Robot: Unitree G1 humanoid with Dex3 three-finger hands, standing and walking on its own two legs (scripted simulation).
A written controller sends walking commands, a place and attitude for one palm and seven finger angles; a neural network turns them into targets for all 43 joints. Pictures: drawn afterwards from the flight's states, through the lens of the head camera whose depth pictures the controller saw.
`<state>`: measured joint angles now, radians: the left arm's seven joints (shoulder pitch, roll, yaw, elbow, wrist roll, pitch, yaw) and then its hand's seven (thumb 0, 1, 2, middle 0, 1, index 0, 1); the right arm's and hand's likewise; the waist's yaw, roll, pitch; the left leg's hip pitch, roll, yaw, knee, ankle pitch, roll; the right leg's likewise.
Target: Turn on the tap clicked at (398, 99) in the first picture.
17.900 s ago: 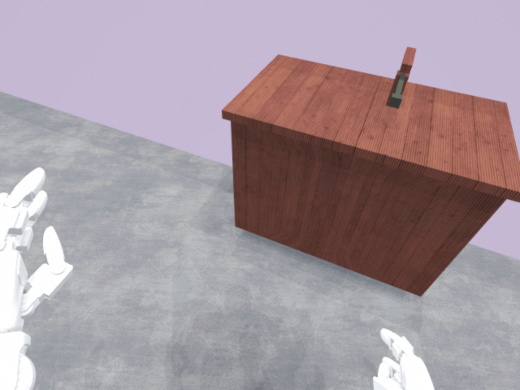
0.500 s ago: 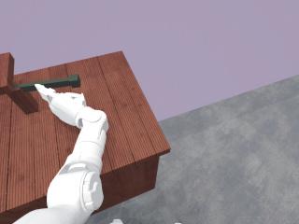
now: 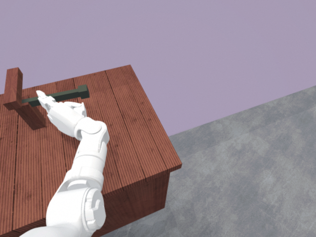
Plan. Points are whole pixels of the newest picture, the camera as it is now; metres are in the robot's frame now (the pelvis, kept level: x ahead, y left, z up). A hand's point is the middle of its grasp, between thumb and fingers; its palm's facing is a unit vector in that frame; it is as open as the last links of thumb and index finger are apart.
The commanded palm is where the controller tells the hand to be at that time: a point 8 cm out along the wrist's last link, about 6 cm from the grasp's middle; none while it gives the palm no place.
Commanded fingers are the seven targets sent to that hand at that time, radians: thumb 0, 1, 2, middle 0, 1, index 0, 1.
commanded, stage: lift the hand up off the lever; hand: left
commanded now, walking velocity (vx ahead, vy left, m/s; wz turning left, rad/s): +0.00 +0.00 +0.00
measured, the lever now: (83, 91) +0.51 +0.21 +0.08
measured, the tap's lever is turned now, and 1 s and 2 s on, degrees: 86 86 86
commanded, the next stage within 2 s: draw the hand back beside the body in 1.92 s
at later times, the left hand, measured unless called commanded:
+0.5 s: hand (79, 104) +0.43 +0.20 +0.10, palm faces +0.82 -0.57 -0.10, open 7.8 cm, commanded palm +0.37 +0.20 +0.10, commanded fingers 0.00 0.90 0.90 -0.15 -0.15 -0.15 -0.15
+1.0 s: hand (79, 103) +0.43 +0.20 +0.11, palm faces +0.82 -0.56 -0.12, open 7.8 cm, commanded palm +0.37 +0.20 +0.12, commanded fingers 0.00 0.90 0.90 -0.15 -0.15 -0.15 -0.15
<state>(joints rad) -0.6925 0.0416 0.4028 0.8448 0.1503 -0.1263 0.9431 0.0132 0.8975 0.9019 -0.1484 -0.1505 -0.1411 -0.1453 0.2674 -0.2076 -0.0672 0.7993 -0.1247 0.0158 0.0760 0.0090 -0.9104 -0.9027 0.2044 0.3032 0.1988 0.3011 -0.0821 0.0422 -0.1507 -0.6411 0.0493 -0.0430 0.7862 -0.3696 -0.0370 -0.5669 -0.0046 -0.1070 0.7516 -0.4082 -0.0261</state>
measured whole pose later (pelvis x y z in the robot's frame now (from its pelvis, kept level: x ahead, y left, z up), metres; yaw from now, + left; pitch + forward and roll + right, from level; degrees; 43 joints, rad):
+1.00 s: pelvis +0.00 +0.00 +0.02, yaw +0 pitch +8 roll -1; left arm -0.67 -0.01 0.35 0.74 0.09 0.04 0.93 0.01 0.90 0.90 -0.15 -0.15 -0.15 -0.15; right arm 0.20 -0.20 -0.05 0.81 -0.09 0.03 0.05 0.01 -0.91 -0.90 0.20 0.30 0.20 0.30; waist -0.04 0.04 -0.12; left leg -0.49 0.04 -0.03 0.66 -0.32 -0.03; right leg -0.42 -0.01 -0.10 0.63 -0.36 -0.02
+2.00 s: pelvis +0.01 +0.00 +0.02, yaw +0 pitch +5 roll +0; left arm -0.61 -0.04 0.29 0.56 0.08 0.18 0.92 0.01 0.90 0.90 -0.15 -0.15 -0.15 -0.15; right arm 0.15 -0.19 -0.05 0.81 -0.07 0.03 0.04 0.01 -0.91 -0.90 0.20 0.30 0.20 0.30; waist 0.01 0.03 -0.09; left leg -0.36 0.04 -0.02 0.56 -0.29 -0.04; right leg -0.30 -0.01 -0.09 0.54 -0.33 -0.02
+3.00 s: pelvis +0.00 +0.02 +0.04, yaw -3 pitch -4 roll +0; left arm 0.29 0.30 0.21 -0.25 -0.08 -0.10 0.13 0.01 0.89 0.90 -0.19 -0.27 -0.20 -0.27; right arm 0.18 -0.22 0.00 0.65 0.00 -0.03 -0.03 0.01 -0.91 -0.90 0.21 0.30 0.20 0.30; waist 0.05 0.06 0.04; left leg -0.11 0.03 0.04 0.42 -0.24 0.00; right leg -0.06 -0.02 -0.04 0.38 -0.25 0.01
